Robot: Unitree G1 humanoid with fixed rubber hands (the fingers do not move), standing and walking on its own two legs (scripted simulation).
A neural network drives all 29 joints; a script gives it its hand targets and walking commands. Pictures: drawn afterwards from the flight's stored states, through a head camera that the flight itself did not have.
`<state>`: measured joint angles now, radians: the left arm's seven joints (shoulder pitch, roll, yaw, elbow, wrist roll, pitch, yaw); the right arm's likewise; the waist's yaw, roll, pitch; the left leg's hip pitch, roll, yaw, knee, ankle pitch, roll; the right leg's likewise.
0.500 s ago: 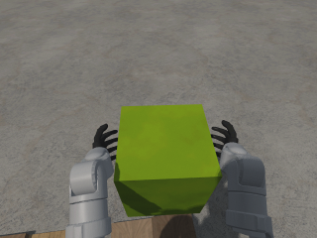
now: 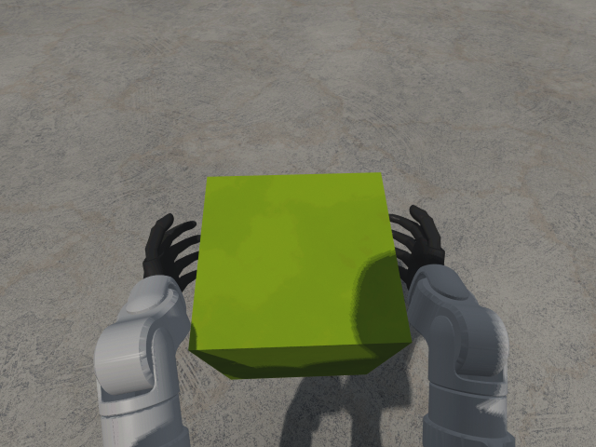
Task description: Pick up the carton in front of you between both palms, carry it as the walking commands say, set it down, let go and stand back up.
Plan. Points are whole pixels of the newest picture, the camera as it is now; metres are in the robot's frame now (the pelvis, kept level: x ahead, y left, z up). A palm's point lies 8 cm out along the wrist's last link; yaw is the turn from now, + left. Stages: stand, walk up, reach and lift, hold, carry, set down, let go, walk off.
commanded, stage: carry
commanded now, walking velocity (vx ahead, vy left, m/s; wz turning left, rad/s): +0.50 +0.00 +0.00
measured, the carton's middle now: (297, 288) +0.34 -0.01 +0.03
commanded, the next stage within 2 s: none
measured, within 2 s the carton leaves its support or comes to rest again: neither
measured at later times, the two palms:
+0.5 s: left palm (217, 167) +0.56 +0.10 +0.06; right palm (385, 148) +0.59 -0.20 +0.05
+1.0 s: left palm (212, 59) +0.98 +0.14 +0.03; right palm (337, 56) +0.96 -0.17 +0.04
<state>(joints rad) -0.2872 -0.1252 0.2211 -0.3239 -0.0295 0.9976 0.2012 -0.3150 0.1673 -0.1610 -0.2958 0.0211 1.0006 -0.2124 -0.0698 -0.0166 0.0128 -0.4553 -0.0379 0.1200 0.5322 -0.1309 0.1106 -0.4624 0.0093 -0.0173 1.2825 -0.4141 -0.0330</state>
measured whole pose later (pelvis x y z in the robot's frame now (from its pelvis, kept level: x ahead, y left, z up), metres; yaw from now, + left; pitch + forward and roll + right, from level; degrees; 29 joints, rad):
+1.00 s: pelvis +0.64 -0.01 -0.03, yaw +0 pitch +5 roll -1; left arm -0.42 -0.15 0.30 -0.02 0.06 0.93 0.19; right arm -0.40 0.17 -0.26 -0.04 -0.03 0.93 -0.19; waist -0.06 -0.01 0.01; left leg -0.37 -0.02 0.16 0.46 -0.19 0.11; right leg -0.56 -0.03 -0.04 1.15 -0.34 -0.03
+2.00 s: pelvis +1.33 +0.05 -0.02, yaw +0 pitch +4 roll -1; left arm 0.09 -0.14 0.03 -0.50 0.04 1.12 0.14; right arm 0.11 0.14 -0.04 -0.50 -0.01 1.10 -0.14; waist -0.04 -0.02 -0.10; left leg -0.25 0.05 0.22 0.33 -0.16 0.06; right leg -0.55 -0.11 -0.08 1.00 -0.24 0.00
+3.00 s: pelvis +1.92 +0.05 -0.03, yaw +0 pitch +3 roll +0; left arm 0.08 -0.14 0.03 -0.58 0.03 1.14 0.14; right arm 0.09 0.14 -0.03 -0.56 -0.01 1.11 -0.14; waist -0.02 -0.04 -0.03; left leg -0.32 0.03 0.24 0.37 -0.11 0.07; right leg -0.30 -0.06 -0.10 0.54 -0.38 0.02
